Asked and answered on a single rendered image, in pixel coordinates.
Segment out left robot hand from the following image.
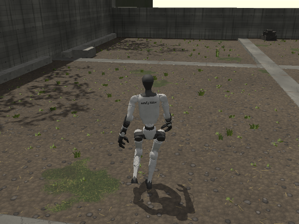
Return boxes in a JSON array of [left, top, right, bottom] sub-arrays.
[[118, 135, 129, 148]]

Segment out robot right forearm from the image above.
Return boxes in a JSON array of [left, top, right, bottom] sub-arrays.
[[165, 113, 172, 126]]

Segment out robot left upper arm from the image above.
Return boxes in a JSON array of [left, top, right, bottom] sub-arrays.
[[126, 95, 139, 121]]

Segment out right robot hand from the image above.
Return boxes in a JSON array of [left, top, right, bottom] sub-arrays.
[[161, 124, 172, 132]]

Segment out right robot shin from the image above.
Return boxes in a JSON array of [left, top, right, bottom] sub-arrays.
[[147, 152, 158, 183]]

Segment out robot right upper arm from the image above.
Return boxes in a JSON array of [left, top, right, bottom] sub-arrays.
[[158, 94, 171, 119]]

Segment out robot left forearm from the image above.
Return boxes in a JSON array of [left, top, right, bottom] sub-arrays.
[[120, 114, 130, 137]]

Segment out right robot thigh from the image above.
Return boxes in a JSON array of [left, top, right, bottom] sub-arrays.
[[149, 129, 165, 160]]

